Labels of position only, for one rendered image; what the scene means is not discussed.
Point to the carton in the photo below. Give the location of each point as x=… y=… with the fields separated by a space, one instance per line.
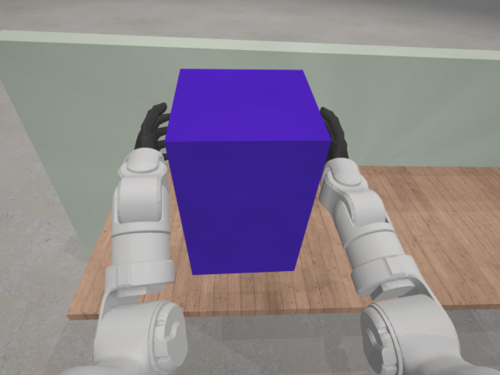
x=246 y=150

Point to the table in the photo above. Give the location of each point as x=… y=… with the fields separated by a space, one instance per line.
x=446 y=217

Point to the robot right upper arm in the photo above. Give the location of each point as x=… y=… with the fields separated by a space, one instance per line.
x=413 y=336

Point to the robot left upper arm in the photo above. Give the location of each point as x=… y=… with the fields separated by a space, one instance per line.
x=141 y=338

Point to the robot left forearm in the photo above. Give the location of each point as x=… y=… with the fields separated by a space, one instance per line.
x=140 y=228

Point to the robot left hand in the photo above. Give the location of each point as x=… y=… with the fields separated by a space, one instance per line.
x=150 y=133

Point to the robot right forearm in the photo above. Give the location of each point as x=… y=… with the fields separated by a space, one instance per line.
x=380 y=268

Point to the robot right hand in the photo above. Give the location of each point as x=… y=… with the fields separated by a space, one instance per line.
x=338 y=145

